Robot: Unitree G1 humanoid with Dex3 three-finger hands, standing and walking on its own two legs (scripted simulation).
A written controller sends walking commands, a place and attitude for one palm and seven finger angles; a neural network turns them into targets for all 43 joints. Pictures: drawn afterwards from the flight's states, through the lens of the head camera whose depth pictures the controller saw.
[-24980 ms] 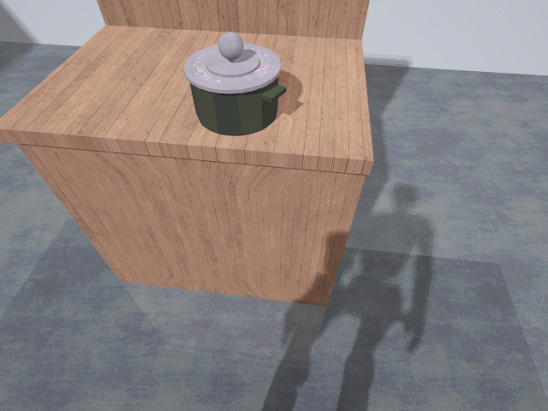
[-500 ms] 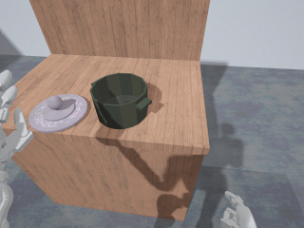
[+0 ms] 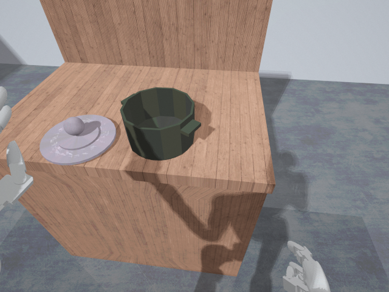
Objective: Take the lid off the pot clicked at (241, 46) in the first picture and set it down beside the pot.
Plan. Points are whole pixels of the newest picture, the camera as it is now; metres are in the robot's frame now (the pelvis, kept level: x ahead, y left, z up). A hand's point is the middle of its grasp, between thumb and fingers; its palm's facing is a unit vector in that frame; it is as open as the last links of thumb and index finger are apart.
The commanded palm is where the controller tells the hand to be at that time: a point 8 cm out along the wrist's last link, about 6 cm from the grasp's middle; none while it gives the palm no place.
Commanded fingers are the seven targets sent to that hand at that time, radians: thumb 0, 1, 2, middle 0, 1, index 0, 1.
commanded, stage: step back with the hand held close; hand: left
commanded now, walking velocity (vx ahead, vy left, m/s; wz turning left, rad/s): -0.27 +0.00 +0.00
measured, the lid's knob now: (74, 126) +0.49 +0.38 +0.07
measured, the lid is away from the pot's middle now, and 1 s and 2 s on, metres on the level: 0.23 0.23 0.23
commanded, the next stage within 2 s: stop stepping back and stand still in 0.96 s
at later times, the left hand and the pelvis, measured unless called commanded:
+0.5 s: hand out of the picture +0.11 +0.26 +0.23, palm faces +0.48 -0.76 -0.43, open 7.4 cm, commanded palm +0.05 +0.31 +0.24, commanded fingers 0.00 0.90 0.90 -0.20 -0.30 -0.20 -0.30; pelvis -0.07 +0.03 -0.01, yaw +1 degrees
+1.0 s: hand out of the picture +0.02 +0.29 +0.24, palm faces +0.46 -0.82 -0.34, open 7.4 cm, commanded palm -0.05 +0.35 +0.24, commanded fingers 0.00 0.90 0.90 -0.20 -0.30 -0.20 -0.30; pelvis -0.17 +0.06 -0.03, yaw +1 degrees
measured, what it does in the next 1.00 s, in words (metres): walks backwards: right foot, then left foot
